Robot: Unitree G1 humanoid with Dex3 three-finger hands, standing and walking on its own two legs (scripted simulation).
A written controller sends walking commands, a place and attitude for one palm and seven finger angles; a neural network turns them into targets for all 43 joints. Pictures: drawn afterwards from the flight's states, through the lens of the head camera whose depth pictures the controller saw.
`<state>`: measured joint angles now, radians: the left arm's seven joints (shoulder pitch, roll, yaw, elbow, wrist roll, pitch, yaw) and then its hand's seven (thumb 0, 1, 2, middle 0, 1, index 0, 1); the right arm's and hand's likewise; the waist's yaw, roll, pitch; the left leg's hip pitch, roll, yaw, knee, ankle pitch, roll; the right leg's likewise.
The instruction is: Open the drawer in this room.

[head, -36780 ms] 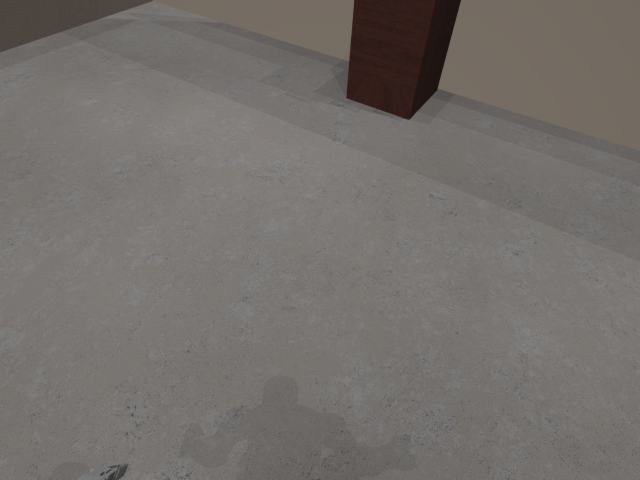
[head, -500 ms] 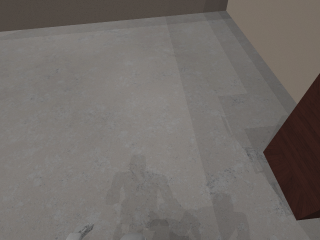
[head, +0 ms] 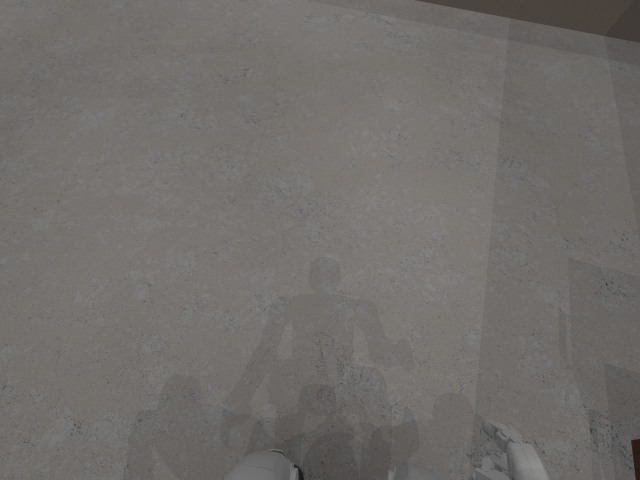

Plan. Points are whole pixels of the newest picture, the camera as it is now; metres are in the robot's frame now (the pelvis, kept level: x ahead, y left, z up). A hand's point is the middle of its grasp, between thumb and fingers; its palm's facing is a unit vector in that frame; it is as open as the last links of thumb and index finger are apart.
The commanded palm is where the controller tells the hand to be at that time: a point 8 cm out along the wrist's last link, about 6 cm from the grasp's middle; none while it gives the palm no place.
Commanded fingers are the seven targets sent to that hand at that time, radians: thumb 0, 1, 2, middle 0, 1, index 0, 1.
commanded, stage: walk to a spot facing it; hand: left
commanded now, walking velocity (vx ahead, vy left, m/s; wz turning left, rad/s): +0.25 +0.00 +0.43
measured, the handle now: out of the picture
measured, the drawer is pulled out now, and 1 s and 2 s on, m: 0.00 0.00 0.00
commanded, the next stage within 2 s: turn to face it in 0.04 s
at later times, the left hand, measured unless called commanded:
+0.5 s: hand (262, 374) +0.26 +0.12 -0.16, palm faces +0.00 -0.98 -0.21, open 7.4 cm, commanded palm none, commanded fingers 0.00 0.90 0.90 -0.20 -0.30 -0.20 -0.30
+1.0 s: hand (227, 352) +0.29 +0.18 -0.15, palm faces -0.18 -0.96 -0.21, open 7.4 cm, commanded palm none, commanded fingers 0.00 0.90 0.90 -0.20 -0.30 -0.20 -0.30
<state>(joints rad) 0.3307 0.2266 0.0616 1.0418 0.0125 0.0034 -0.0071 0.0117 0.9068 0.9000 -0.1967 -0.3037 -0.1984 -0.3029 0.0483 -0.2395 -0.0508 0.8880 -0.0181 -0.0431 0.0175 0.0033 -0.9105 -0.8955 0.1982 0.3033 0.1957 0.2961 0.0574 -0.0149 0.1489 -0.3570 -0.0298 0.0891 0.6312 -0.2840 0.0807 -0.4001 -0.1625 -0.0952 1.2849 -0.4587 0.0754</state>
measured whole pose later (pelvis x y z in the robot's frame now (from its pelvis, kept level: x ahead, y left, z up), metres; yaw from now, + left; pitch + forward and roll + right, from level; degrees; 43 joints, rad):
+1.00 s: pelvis +0.18 -0.02 +0.02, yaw -17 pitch +0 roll -2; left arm 0.25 0.26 0.10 0.94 0.02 0.07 -0.03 0.01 0.91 0.90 -0.20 -0.30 -0.20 -0.30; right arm 0.18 -0.19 -0.03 0.90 -0.02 0.01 -0.03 0.01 -0.91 -0.90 0.20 0.30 0.20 0.30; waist 0.05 -0.03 0.05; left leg -0.17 0.04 0.08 0.46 -0.28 0.02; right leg -0.56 0.05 0.02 1.06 -0.38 0.05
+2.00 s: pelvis +0.21 -0.04 +0.02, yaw -55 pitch -1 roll -3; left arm 0.22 0.28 0.10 0.93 0.02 0.08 -0.04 0.01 0.91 0.90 -0.19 -0.30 -0.20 -0.30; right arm 0.20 -0.17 -0.03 0.88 -0.02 0.00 -0.02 0.01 -0.90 -0.90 0.20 0.30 0.20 0.30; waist 0.03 -0.03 0.09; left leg -0.19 0.09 0.17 0.47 -0.27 0.02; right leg -0.51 -0.02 0.01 1.14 -0.40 0.08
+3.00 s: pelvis +0.20 -0.07 +0.02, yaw -90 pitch +0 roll -1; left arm 0.20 0.27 0.09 0.94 0.02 0.08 -0.03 0.01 0.91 0.90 -0.19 -0.30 -0.20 -0.30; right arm 0.22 -0.18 -0.04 0.91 -0.02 0.00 -0.02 0.01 -0.90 -0.90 0.20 0.30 0.20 0.30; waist 0.02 -0.02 0.08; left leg -0.20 0.10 0.18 0.47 -0.26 0.01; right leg -0.47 -0.04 -0.01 1.05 -0.43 0.07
